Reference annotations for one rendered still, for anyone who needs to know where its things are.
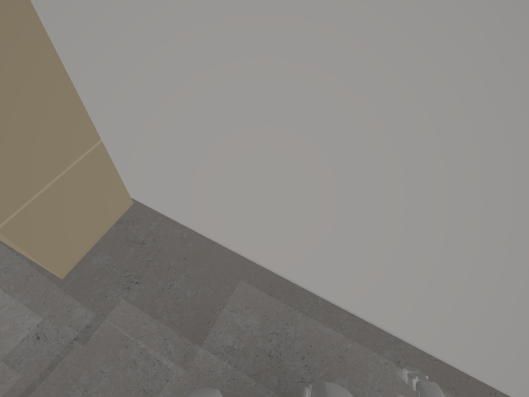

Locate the cupboard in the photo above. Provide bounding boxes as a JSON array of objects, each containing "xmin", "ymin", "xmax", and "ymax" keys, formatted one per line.
[{"xmin": 0, "ymin": 0, "xmax": 133, "ymax": 279}]

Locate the robot right hand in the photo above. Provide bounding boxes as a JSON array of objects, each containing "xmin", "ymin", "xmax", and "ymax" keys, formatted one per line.
[{"xmin": 395, "ymin": 364, "xmax": 445, "ymax": 397}]

